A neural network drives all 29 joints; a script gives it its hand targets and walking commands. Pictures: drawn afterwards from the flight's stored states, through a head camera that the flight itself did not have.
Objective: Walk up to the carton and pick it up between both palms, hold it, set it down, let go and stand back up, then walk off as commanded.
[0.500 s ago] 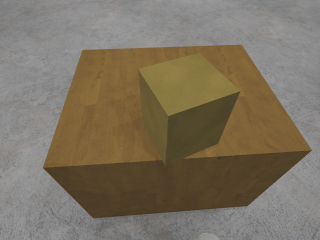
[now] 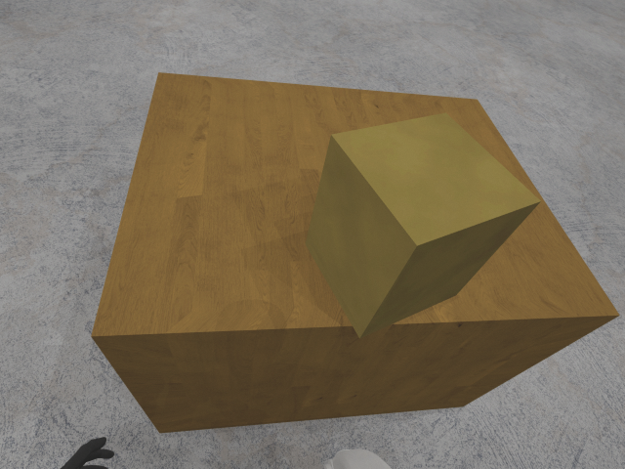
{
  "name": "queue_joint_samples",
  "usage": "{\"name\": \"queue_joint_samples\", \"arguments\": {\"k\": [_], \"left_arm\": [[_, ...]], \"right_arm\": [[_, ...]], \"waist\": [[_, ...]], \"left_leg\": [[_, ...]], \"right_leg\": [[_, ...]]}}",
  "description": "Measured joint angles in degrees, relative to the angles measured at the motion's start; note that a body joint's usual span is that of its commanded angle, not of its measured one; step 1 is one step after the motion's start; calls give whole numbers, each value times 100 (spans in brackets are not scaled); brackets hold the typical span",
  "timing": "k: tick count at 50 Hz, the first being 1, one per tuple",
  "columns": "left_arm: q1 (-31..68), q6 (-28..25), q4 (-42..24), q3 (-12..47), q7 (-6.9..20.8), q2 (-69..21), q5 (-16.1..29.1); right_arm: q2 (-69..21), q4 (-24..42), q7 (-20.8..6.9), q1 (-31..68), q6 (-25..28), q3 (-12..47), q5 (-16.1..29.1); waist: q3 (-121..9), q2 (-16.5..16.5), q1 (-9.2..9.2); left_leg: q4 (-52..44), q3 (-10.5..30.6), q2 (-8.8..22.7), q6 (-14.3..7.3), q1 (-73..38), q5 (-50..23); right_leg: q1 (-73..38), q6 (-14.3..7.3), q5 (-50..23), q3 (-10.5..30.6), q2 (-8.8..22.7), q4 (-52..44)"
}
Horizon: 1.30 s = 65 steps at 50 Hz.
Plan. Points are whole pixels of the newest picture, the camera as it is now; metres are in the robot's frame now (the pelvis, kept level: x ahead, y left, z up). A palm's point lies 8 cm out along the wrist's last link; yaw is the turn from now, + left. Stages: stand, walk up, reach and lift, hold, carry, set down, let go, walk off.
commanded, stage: walk up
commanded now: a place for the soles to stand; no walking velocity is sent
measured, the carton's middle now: (402, 226) +0.47 -0.15 +0.02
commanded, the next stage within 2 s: none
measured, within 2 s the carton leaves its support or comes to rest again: neither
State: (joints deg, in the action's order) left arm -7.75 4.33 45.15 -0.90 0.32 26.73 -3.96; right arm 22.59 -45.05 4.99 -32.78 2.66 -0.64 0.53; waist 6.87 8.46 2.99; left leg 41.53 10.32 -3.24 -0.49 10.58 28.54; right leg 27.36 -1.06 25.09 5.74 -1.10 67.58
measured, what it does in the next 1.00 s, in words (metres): steps to the right: right foot, then left foot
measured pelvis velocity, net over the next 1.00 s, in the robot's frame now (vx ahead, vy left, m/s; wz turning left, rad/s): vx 0.01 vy -0.15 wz -0.04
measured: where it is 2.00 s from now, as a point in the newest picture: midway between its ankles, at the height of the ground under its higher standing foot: outside the picture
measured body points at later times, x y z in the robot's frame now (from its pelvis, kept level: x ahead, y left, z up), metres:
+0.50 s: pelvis +0.08 -0.11 +0.00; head +0.15 -0.09 +0.44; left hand +0.23 +0.20 -0.11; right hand +0.12 -0.45 -0.09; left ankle +0.06 +0.05 -0.62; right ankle +0.11 -0.18 -0.71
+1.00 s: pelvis +0.01 -0.15 -0.01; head +0.07 -0.11 +0.43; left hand +0.13 +0.16 -0.14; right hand +0.08 -0.49 -0.08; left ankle +0.10 +0.01 -0.71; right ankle -0.04 -0.28 -0.65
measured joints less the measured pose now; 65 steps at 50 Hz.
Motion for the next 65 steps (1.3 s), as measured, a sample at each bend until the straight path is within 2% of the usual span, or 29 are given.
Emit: {"name": "queue_joint_samples", "arguments": {"k": [7,11,14,15,16,19,22,27,30,34,37,38,39,40,43,45,47,50,54,56,58,60,65], "left_arm": [[307,162,-262,1,135,6,39],[487,154,-381,1,171,7,57],[540,50,-439,2,194,9,82],[534,10,-435,2,196,-13,93],[516,-39,-435,2,202,-46,91],[431,-95,-431,-1,205,-61,159],[281,-100,-433,0,181,-65,215],[-18,-104,-445,1,174,-67,185],[-202,-87,-444,2,174,-68,172],[-317,-20,-444,2,174,-76,153],[-318,18,-448,2,174,-78,155],[-310,26,-455,2,174,-78,160],[-283,37,-457,1,174,-77,170],[-239,57,-456,0,174,-80,185],[-218,139,-465,0,172,-85,200],[-223,190,-469,0,173,-81,192],[-224,191,-475,0,173,-51,194],[-227,190,-475,1,174,-33,263],[-328,22,-373,2,173,-35,343],[-403,-121,-146,4,156,-208,290],[-613,-211,-62,2,145,-292,219],[-750,-272,33,-1,117,-296,204],[-837,-484,205,1,9,-297,217]], "right_arm": [[120,2,137,-93,115,4,0],[120,3,152,-85,163,4,0],[119,2,157,-21,168,4,-1],[118,-2,157,87,147,4,-1],[114,-1,157,230,140,5,-1],[74,1,177,607,175,3,-1],[87,5,191,940,178,4,-1],[91,7,191,1327,180,4,0],[91,7,191,1535,174,4,0],[91,4,190,1665,147,4,0],[93,5,171,1629,100,5,0],[93,5,161,1598,95,5,-2],[89,3,155,1578,87,5,-10],[81,1,146,1576,76,5,-26],[82,0,138,1555,50,4,-37],[81,2,138,1556,49,4,-37],[80,4,138,1594,52,4,-37],[88,5,134,1648,57,6,-51],[129,1,18,1696,-31,7,-130],[171,-7,-41,1753,-196,6,-134],[109,0,-90,1713,-297,6,-134],[117,3,-108,1702,-308,5,-134],[235,4,-225,1802,-309,6,-134]], "waist": [[2,4,79],[2,6,80],[-2,8,76],[44,-63,71],[101,-172,68],[109,-164,7],[104,-173,-145],[100,-180,-453],[95,-182,-535],[88,-183,-560],[82,-188,-550],[85,-191,-521],[97,-176,-499],[151,-155,-477],[221,-183,-436],[218,-235,-438],[218,-259,-442],[213,-228,-442],[209,-226,-436],[277,-565,-345],[215,-617,-329],[151,-641,-336],[145,-917,-384]], "left_leg": [[-456,9,105,86,-68,-70],[-403,7,104,168,-137,146],[-184,5,118,217,-141,376],[103,17,187,217,-68,380],[627,37,265,217,119,21],[2440,-114,55,219,974,393],[3323,-444,-73,218,1756,467],[2866,-673,-77,217,2534,196],[2206,-684,-76,217,2623,-284],[1440,-840,-71,207,2279,-882],[650,-1003,-69,202,1544,-1359],[315,-1020,-66,166,1268,-1263],[84,-1025,-70,115,1119,-872],[106,-1033,-84,81,1135,-745],[227,-1022,16,26,1230,-992],[221,-968,197,25,1271,-1066],[220,-881,411,25,1406,-1145],[220,-762,638,25,1727,-1299],[363,-664,760,26,2060,-1403],[670,-350,855,16,2125,-1076],[1096,-272,625,16,2149,-501],[1366,-268,402,16,2152,-365],[1555,-261,319,16,2014,-443]], "right_leg": [[388,0,-331,4,0,-193],[392,0,-340,9,45,-955],[287,-41,-421,11,104,-1894],[226,-18,-418,-44,28,-1944],[157,-19,-407,-131,-83,-1948],[27,-120,-372,-187,-126,-1983],[-138,-261,-419,-194,-127,-2150],[-234,-347,-446,-200,-138,-2239],[-230,-362,-468,-203,-151,-2239],[-226,-363,-490,-223,-175,-2193],[-206,-363,-434,-239,-208,-2030],[-175,-360,-393,-264,-214,-1931],[-114,-353,-357,-273,-207,-1825],[-78,-330,-299,-270,-194,-1724],[141,-185,546,-277,-196,-539],[192,-177,686,-273,-194,222],[177,-176,677,-261,-188,540],[28,-176,631,-252,-82,224],[-759,-170,563,-253,62,-1749],[-844,-97,448,-472,-149,-1764],[-907,-78,391,-512,-124,-1753],[-940,-79,324,-514,-35,-1828],[-941,-79,76,-519,-22,-2119]]}}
